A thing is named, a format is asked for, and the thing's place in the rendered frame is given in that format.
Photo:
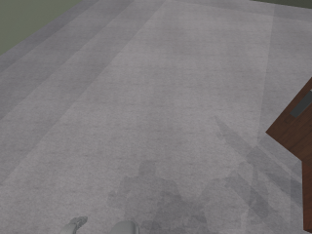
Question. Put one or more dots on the cupboard door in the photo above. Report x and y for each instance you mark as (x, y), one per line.
(295, 134)

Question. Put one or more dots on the handle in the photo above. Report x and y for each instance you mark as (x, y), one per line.
(302, 104)

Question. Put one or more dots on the robot left thigh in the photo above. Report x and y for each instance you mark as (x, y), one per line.
(125, 227)

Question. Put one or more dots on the left robot hand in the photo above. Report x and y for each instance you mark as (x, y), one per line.
(73, 225)

